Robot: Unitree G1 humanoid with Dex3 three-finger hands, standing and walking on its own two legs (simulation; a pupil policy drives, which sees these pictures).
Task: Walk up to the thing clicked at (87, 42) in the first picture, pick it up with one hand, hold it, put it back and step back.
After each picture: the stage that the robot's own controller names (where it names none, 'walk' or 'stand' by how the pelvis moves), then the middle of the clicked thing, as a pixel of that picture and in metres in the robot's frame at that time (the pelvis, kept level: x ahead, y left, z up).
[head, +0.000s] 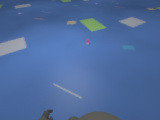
stand; (87, 41) +1.83 +0.12 -0.72
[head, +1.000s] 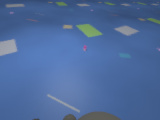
walk; (84, 48) +1.69 +0.10 -0.71
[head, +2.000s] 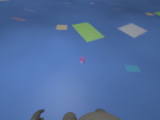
walk; (82, 60) +1.10 +0.10 -0.71
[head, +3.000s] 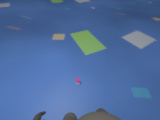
walk; (78, 81) +0.66 +0.15 -0.71
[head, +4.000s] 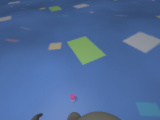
walk; (72, 97) +0.43 +0.24 -0.70
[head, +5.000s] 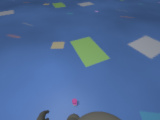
stand; (74, 102) +0.35 +0.19 -0.71
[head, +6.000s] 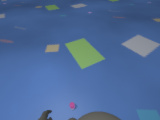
stand; (72, 105) +0.32 +0.21 -0.72
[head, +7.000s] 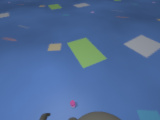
stand; (72, 103) +0.34 +0.21 -0.73
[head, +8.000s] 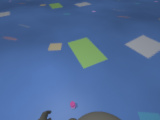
stand; (72, 105) +0.32 +0.21 -0.73
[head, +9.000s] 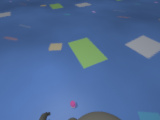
stand; (72, 104) +0.33 +0.21 -0.73
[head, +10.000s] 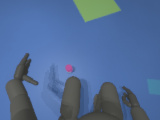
go down; (69, 68) +0.40 +0.21 -0.40
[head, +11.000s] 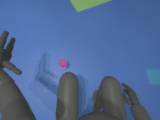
go down; (63, 64) +0.41 +0.24 -0.31
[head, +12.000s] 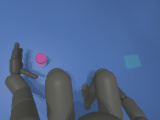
close in; (41, 60) +0.40 +0.27 -0.22
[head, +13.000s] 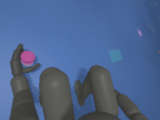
close; (27, 59) +0.39 +0.28 -0.22
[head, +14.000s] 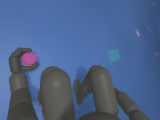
lift; (28, 60) +0.37 +0.27 -0.22
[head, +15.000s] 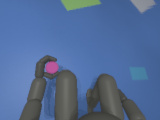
lift; (51, 68) +0.32 +0.26 -0.11
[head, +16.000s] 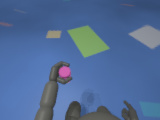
lift; (65, 75) +0.32 +0.17 +0.04
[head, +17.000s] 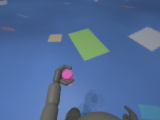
hold; (68, 78) +0.31 +0.16 +0.00
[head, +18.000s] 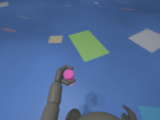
hold; (69, 78) +0.32 +0.16 +0.00
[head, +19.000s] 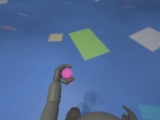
crouch; (68, 76) +0.32 +0.17 +0.00
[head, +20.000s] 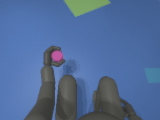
lower; (58, 58) +0.42 +0.22 -0.08
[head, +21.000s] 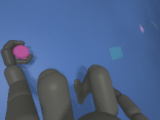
lower; (22, 54) +0.41 +0.30 -0.21
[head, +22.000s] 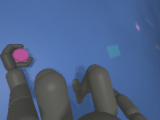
lower; (21, 57) +0.40 +0.29 -0.22
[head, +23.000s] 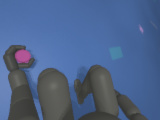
lower; (23, 58) +0.39 +0.29 -0.22
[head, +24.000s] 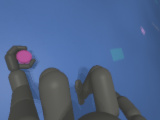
lower; (24, 58) +0.38 +0.30 -0.22
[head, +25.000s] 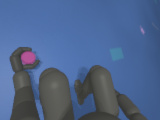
loosen; (28, 59) +0.38 +0.28 -0.22
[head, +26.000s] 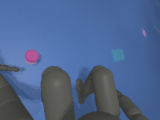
rise; (31, 57) +0.38 +0.28 -0.23
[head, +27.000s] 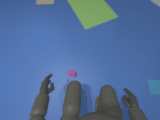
walk; (71, 73) +0.40 +0.21 -0.46
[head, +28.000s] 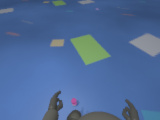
stand; (74, 102) +0.35 +0.18 -0.66
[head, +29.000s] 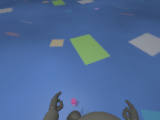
stand; (73, 102) +0.34 +0.18 -0.67
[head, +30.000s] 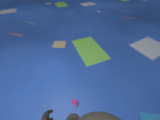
stand; (74, 102) +0.35 +0.18 -0.71
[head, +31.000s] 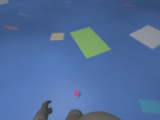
walk; (76, 93) +0.39 +0.16 -0.70
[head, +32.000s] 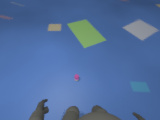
walk; (76, 77) +0.59 +0.15 -0.71
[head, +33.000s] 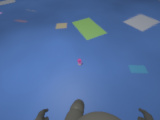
walk; (79, 62) +0.92 +0.27 -0.69
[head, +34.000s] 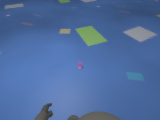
stand; (79, 65) +0.99 +0.20 -0.71
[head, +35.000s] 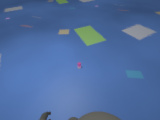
stand; (79, 65) +1.00 +0.22 -0.73
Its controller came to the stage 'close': yes
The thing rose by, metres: 0.72
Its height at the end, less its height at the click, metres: +0.00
